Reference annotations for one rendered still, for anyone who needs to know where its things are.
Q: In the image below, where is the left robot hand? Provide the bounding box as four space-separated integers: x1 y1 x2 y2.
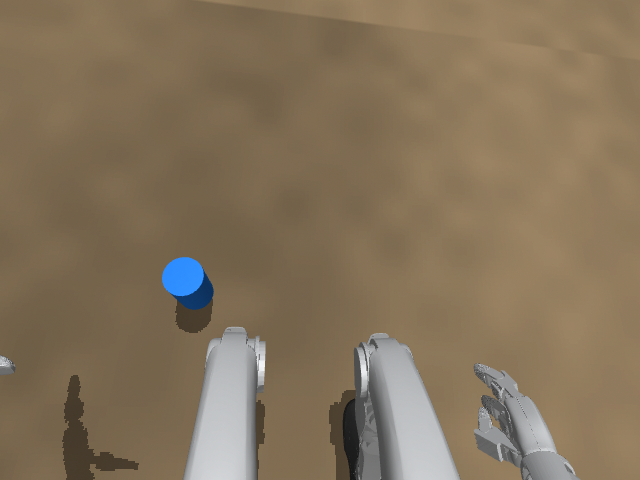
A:
0 355 16 375

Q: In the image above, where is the right robot hand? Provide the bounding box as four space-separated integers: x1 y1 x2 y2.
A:
474 363 558 468

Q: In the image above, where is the can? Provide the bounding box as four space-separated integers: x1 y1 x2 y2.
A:
162 257 214 310

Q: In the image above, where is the right robot foot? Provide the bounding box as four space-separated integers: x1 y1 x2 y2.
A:
343 399 381 480

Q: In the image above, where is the right robot arm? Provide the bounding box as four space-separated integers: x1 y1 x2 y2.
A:
520 451 580 480

